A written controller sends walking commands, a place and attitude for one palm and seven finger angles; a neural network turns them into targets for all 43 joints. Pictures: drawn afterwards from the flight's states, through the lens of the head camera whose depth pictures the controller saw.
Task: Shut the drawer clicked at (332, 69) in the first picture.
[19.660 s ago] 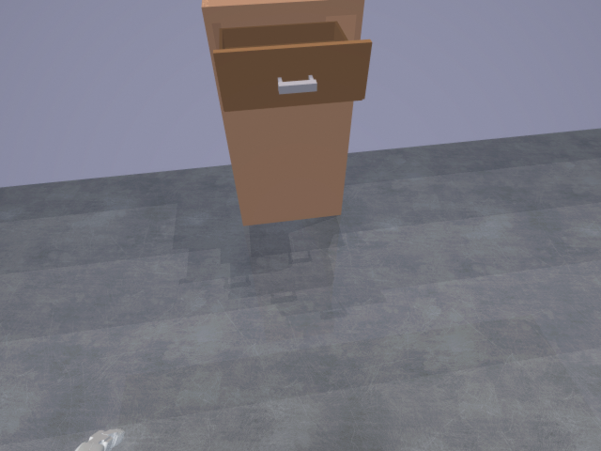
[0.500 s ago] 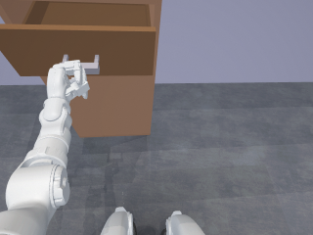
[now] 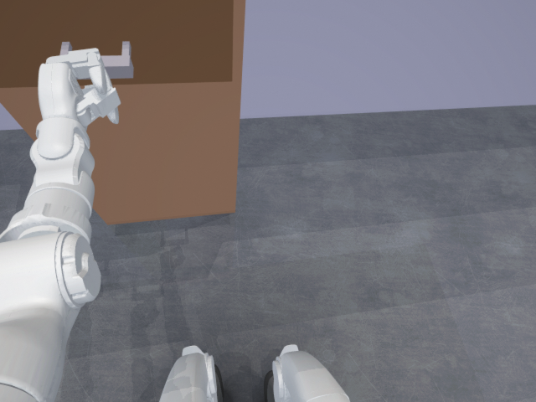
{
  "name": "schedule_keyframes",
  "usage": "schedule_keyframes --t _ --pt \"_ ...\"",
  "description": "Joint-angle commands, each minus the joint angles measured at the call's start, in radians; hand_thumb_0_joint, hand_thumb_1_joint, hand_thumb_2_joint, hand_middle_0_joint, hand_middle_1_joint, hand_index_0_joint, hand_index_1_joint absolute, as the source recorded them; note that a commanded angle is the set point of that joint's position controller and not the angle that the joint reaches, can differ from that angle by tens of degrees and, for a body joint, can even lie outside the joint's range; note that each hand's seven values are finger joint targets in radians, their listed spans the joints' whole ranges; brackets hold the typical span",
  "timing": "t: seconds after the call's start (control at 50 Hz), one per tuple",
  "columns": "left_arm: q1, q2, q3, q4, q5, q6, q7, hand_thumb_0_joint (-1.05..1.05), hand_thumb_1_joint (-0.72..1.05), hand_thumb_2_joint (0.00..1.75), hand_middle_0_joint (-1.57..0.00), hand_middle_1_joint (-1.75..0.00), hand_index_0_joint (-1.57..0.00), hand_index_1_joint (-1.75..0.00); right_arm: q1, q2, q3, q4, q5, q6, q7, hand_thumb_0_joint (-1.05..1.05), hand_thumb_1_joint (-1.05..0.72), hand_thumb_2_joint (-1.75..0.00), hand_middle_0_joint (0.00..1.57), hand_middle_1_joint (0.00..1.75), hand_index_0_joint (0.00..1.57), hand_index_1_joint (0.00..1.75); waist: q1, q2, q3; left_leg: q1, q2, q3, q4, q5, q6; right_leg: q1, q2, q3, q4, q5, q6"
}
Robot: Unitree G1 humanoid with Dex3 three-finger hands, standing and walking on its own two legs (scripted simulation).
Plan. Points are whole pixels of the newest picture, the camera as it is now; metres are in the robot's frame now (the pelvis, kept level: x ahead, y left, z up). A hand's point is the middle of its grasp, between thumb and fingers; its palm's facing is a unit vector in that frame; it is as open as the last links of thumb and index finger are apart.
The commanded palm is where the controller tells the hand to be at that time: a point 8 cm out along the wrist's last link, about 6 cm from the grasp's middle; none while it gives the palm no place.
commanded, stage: push the drawer shut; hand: left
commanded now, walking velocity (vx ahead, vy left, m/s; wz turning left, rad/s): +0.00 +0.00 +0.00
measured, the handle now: (96, 57) +0.62 +0.19 +0.08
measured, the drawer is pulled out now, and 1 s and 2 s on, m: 0.05 0.00 0.00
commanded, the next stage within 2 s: pull the fist back off the drawer in 0.74 s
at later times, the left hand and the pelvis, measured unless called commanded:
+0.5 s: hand (107, 66) +0.59 +0.17 +0.09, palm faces +0.06 -1.00 -0.01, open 3.0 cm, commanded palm +0.60 +0.20 +0.08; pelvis +0.01 +0.00 -0.01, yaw +0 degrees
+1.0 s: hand (102, 65) +0.59 +0.18 +0.09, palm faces +0.04 -1.00 -0.02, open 3.0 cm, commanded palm +0.62 +0.19 +0.08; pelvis -0.02 +0.01 -0.02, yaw -1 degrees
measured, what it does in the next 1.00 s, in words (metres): stands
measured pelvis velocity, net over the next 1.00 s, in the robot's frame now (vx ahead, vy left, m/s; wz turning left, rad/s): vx -0.02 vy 0.01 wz -0.02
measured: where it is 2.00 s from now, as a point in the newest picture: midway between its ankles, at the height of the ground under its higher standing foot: outside the picture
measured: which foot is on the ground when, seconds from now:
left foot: down 0.00-1.00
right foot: down 0.00-1.00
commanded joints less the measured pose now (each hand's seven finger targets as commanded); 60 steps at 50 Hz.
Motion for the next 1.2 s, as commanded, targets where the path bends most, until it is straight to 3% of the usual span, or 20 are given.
schedule_keyframes --t 0.0,0.08,0.24,0.3,0.32,0.38,0.4,0.46,0.48,0.64,0.66,0.68,0.82,0.86,0.92,0.98,1.04,1.08,1.16,1.18 --pt "-0.582 0.26 0.032 -0.234 -0.011 -0.054 0.007 0.0 0.9 0.9 -1.4 -1.6 -1.4 -1.6 0.194 -0.194 -0.062 -0.035 -0.003 -0.007 -0.016 0.0 -0.9 -0.9 0.2 0.3 0.2 0.3 -0.042 0.133 -0.484 0.508 -0.003 -0.127 -0.096 0.208 -0.014 0.012 0.016 0.068 -0.159 0.153 0.013" --pt "-0.586 0.301 0.061 -0.24 -0.01 -0.048 -0.002 0.0 0.9 0.9 -1.4 -1.6 -1.4 -1.6 0.213 -0.197 -0.063 -0.032 -0.007 0.003 -0.014 0.0 -0.9 -0.9 0.2 0.3 0.2 0.3 -0.04 0.151 -0.528 0.532 0.002 -0.126 -0.08 0.285 -0.015 0.029 0.021 0.068 -0.152 0.21 0.013" --pt "-0.661 0.291 0.033 -0.209 0.004 -0.022 -0.006 0.0 0.9 0.9 -1.4 -1.6 -1.4 -1.6 0.24 -0.196 -0.059 -0.022 -0.011 0.016 -0.01 0.0 -0.9 -0.9 0.2 0.3 0.2 0.3 -0.074 0.168 -0.495 0.52 0.004 -0.13 -0.068 0.302 -0.012 0.0 0.025 0.064 -0.155 0.221 0.015" --pt "-0.694 0.351 0.059 -0.177 0.012 -0.007 -0.003 0.0 0.9 0.9 -1.4 -1.6 -1.4 -1.6 0.249 -0.204 -0.052 -0.018 -0.012 0.018 -0.014 0.0 -0.9 -0.9 0.2 0.3 0.2 0.3 -0.091 0.142 -0.471 0.458 0.005 -0.125 -0.055 0.264 -0.005 0.004 0.025 0.071 -0.158 0.201 0.019" --pt "-0.707 0.34 0.047 -0.173 0.013 -0.007 -0.006 0.0 0.9 0.9 -1.4 -1.6 -1.4 -1.6 0.253 -0.201 -0.051 -0.017 -0.013 0.016 -0.013 0.0 -0.9 -0.9 0.2 0.3 0.2 0.3 -0.097 0.163 -0.47 0.461 0.003 -0.126 -0.05 0.269 -0.004 -0.008 0.026 0.071 -0.155 0.205 0.017" --pt "-0.728 0.387 0.063 -0.156 0.027 0.004 -0.011 0.0 0.9 0.9 -1.4 -1.6 -1.4 -1.6 0.265 -0.208 -0.046 -0.02 -0.015 0.019 -0.015 0.0 -0.9 -0.9 0.2 0.3 0.2 0.3 -0.098 0.182 -0.494 0.462 0.007 -0.133 -0.042 0.287 -0.006 -0.017 0.026 0.066 -0.144 0.206 0.015" --pt "-0.744 0.36 0.036 -0.155 0.028 0.009 -0.013 0.0 0.9 0.9 -1.4 -1.6 -1.4 -1.6 0.264 -0.204 -0.046 -0.021 -0.015 0.017 -0.013 0.0 -0.9 -0.9 0.2 0.3 0.2 0.3 -0.111 0.202 -0.491 0.469 0.007 -0.13 -0.037 0.293 -0.005 -0.033 0.026 0.067 -0.146 0.211 0.016" --pt "-0.775 0.378 0.039 -0.156 0.036 0.018 -0.019 0.0 0.9 0.9 -1.4 -1.6 -1.4 -1.6 0.279 -0.209 -0.044 -0.017 -0.019 0.019 -0.011 0.0 -0.9 -0.9 0.2 0.3 0.2 0.3 -0.115 0.226 -0.519 0.492 0.011 -0.143 -0.025 0.327 -0.007 -0.055 0.029 0.059 -0.13 0.222 0.013" --pt "-0.798 0.381 0.042 -0.155 0.035 0.022 -0.02 0.0 0.9 0.9 -1.4 -1.6 -1.4 -1.6 0.281 -0.21 -0.046 -0.016 -0.019 0.02 -0.013 0.0 -0.9 -0.9 0.2 0.3 0.2 0.3 -0.127 0.207 -0.511 0.481 0.014 -0.145 -0.022 0.312 -0.005 -0.061 0.029 0.059 -0.134 0.212 0.016" --pt "-0.89 0.377 0.004 -0.164 0.043 0.041 -0.013 0.0 0.9 0.9 -1.4 -1.6 -1.4 -1.6 0.298 -0.22 -0.035 0.001 -0.023 0.004 -0.019 0.0 -0.9 -0.9 0.2 0.3 0.2 0.3 -0.157 0.272 -0.509 0.502 0.026 -0.172 -0.025 0.24 -0.007 -0.147 0.028 0.048 -0.126 0.142 0.012" --pt "-0.904 0.337 -0.027 -0.164 0.041 0.045 -0.013 0.0 0.9 0.9 -1.4 -1.6 -1.4 -1.6 0.293 -0.217 -0.036 0.004 -0.022 0.0 -0.018 0.0 -0.9 -0.9 0.2 0.3 0.2 0.3 -0.162 0.288 -0.501 0.506 0.024 -0.175 -0.028 0.218 -0.009 -0.166 0.028 0.047 -0.127 0.127 0.011" --pt "-0.904 0.335 -0.026 -0.158 0.041 0.048 -0.01 0.0 0.9 0.9 -1.4 -1.6 -1.4 -1.6 0.292 -0.22 -0.035 0.007 -0.023 -0.005 -0.019 0.0 -0.9 -0.9 0.2 0.3 0.2 0.3 -0.165 0.282 -0.489 0.505 0.028 -0.183 -0.034 0.19 -0.01 -0.182 0.027 0.042 -0.127 0.112 0.011" --pt "-0.928 0.359 -0.03 -0.142 0.04 0.063 0.001 0.0 0.9 0.9 -1.4 -1.6 -1.4 -1.6 0.292 -0.231 -0.021 0.011 -0.022 -0.042 -0.03 0.0 -0.9 -0.9 0.2 0.3 0.2 0.3 -0.183 0.29 -0.49 0.472 0.033 -0.194 -0.047 0.098 -0.004 -0.203 0.024 0.043 -0.123 0.064 0.013" --pt "-0.914 0.36 -0.033 -0.122 0.041 0.073 0.002 0.0 0.9 0.9 -1.4 -1.6 -1.4 -1.6 0.285 -0.234 -0.016 0.007 -0.021 -0.049 -0.032 0.0 -0.9 -0.9 0.2 0.3 0.2 0.3 -0.18 0.269 -0.465 0.443 0.032 -0.197 -0.058 0.05 -0.005 -0.203 0.021 0.04 -0.124 0.041 0.015" --pt "-0.907 0.41 0.0 -0.112 0.044 0.079 0.003 0.0 0.9 0.9 -1.4 -1.6 -1.4 -1.6 0.29 -0.239 -0.012 -0.002 -0.023 -0.057 -0.034 0.0 -0.9 -0.9 0.2 0.3 0.2 0.3 -0.171 0.267 -0.472 0.422 0.029 -0.199 -0.059 0.037 -0.004 -0.193 0.021 0.039 -0.117 0.036 0.012" --pt "-0.907 0.387 -0.019 -0.099 0.05 0.087 0.002 0.0 0.9 0.9 -1.4 -1.6 -1.4 -1.6 0.287 -0.238 -0.012 -0.008 -0.023 -0.06 -0.032 0.0 -0.9 -0.9 0.2 0.3 0.2 0.3 -0.173 0.258 -0.452 0.417 0.031 -0.21 -0.068 0.005 -0.007 -0.211 0.019 0.033 -0.111 0.024 0.012" --pt "-0.927 0.383 -0.015 -0.134 0.054 0.082 0.007 0.0 0.9 0.9 -1.4 -1.6 -1.4 -1.6 0.291 -0.243 -0.018 -0.014 -0.027 -0.059 -0.028 0.0 -0.9 -0.9 0.2 0.3 0.2 0.3 -0.168 0.292 -0.479 0.47 0.036 -0.234 -0.073 0.02 -0.015 -0.249 0.016 0.025 -0.094 0.04 0.008" --pt "-0.923 0.375 -0.007 -0.131 0.057 0.085 0.014 0.0 0.9 0.9 -1.4 -1.6 -1.4 -1.6 0.296 -0.242 -0.023 -0.012 -0.031 -0.057 -0.024 0.0 -0.9 -0.9 0.2 0.3 0.2 0.3 -0.166 0.275 -0.484 0.482 0.038 -0.249 -0.074 0.019 -0.018 -0.258 0.015 0.02 -0.089 0.043 0.008" --pt "-0.886 0.394 0.031 -0.15 0.057 0.086 0.017 0.0 0.9 0.9 -1.4 -1.6 -1.4 -1.6 0.306 -0.242 -0.03 -0.018 -0.033 -0.05 -0.013 0.0 -0.9 -0.9 0.2 0.3 0.2 0.3 -0.135 0.289 -0.528 0.524 0.038 -0.258 -0.073 0.076 -0.027 -0.242 0.017 0.014 -0.08 0.067 0.003" --pt "-0.883 0.37 0.021 -0.165 0.052 0.087 0.016 0.0 0.9 0.9 -1.4 -1.6 -1.4 -1.6 0.304 -0.24 -0.032 -0.022 -0.034 -0.05 -0.01 0.0 -0.9 -0.9 0.2 0.3 0.2 0.3 -0.136 0.282 -0.534 0.531 0.037 -0.255 -0.073 0.082 -0.026 -0.238 0.017 0.014 -0.083 0.072 0.004"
